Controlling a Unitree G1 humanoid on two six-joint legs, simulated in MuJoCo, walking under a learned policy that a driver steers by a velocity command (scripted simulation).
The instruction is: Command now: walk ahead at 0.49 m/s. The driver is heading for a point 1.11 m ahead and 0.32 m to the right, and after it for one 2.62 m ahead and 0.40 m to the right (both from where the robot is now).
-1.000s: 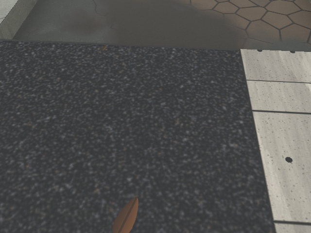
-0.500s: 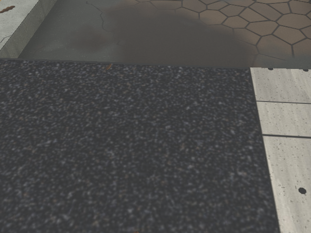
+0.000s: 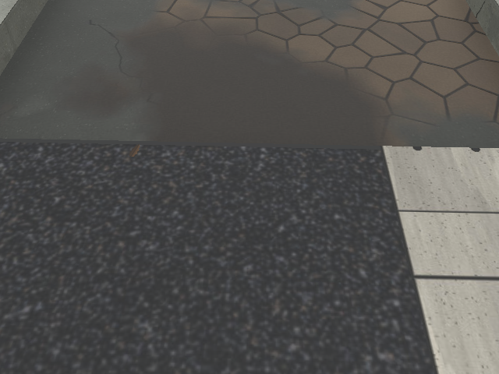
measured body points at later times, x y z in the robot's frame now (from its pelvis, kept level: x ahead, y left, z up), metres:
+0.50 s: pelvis +0.28 -0.09 +0.00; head +0.29 -0.10 +0.45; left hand +0.34 +0.18 -0.12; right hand +0.36 -0.35 -0.14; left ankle +0.27 +0.08 -0.65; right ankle +0.30 -0.16 -0.74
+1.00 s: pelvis +0.55 -0.02 -0.01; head +0.58 -0.01 +0.44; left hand +0.58 +0.24 -0.16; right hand +0.66 -0.29 -0.12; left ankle +0.62 +0.07 -0.74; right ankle +0.43 -0.16 -0.65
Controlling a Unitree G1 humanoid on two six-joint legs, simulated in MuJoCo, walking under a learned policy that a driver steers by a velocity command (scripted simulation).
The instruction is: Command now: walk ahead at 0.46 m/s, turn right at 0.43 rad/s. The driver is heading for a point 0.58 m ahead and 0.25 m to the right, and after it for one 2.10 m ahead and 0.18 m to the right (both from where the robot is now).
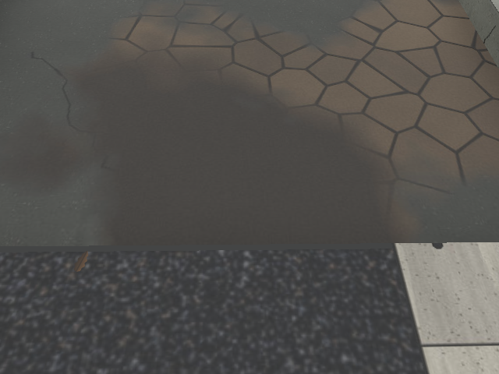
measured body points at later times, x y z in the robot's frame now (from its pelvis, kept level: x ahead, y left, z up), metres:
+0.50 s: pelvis +0.15 -0.04 -0.01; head +0.20 -0.07 +0.44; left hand +0.37 +0.19 -0.10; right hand +0.23 -0.34 -0.13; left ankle +0.13 +0.12 -0.64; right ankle +0.23 -0.13 -0.73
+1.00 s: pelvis +0.20 +0.00 +0.01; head +0.23 +0.01 +0.46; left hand +0.48 +0.16 -0.09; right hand +0.13 -0.30 -0.09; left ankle +0.26 +0.10 -0.73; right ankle +0.14 -0.12 -0.65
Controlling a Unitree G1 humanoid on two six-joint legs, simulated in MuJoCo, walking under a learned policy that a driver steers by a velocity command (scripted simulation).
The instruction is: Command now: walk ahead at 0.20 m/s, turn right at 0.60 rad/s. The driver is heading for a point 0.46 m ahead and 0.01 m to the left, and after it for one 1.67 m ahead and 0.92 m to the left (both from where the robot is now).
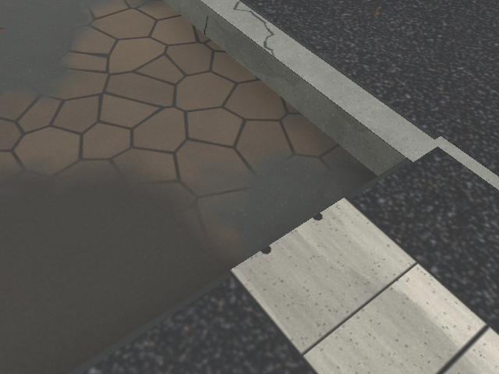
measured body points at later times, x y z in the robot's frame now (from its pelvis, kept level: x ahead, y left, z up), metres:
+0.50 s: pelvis +0.12 -0.10 +0.00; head +0.13 -0.12 +0.45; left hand +0.26 +0.15 -0.09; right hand +0.17 -0.39 -0.13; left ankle +0.14 +0.06 -0.65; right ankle +0.07 -0.18 -0.74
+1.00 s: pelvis +0.39 -0.08 -0.01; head +0.43 -0.08 +0.44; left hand +0.48 +0.20 -0.11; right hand +0.55 -0.34 -0.12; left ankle +0.44 -0.03 -0.74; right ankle +0.33 -0.25 -0.64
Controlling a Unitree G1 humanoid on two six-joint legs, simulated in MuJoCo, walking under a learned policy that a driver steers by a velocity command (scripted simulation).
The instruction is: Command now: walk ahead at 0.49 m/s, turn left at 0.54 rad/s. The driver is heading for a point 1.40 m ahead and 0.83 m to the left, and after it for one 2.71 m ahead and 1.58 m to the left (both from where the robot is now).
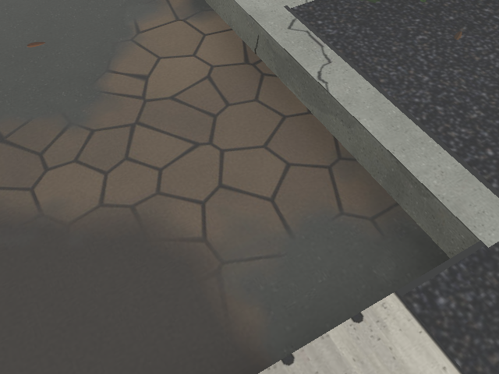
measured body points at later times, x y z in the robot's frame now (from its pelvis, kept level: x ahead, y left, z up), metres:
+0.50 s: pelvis +0.27 -0.05 +0.00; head +0.28 -0.06 +0.45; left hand +0.31 +0.24 -0.09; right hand +0.45 -0.31 -0.11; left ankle +0.18 +0.06 -0.64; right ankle +0.33 -0.15 -0.73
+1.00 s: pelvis +0.49 +0.16 -0.13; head +0.50 +0.18 +0.32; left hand +0.28 +0.36 -0.26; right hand +0.82 +0.10 -0.21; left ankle +0.54 +0.32 -0.86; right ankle +0.35 -0.15 -0.70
